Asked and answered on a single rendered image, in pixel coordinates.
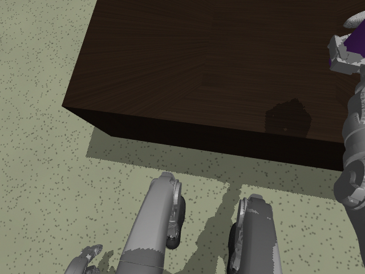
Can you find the right robot arm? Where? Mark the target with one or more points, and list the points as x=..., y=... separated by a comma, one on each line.
x=349, y=189

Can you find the right robot hand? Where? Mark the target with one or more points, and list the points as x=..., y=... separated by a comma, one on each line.
x=344, y=61

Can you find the right robot foot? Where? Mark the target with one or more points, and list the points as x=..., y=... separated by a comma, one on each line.
x=231, y=247

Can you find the can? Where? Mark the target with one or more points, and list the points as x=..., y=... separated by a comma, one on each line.
x=355, y=43

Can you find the left robot hand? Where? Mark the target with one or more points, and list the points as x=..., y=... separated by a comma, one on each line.
x=79, y=264

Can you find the left robot foot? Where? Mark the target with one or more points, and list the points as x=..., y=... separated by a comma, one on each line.
x=173, y=243

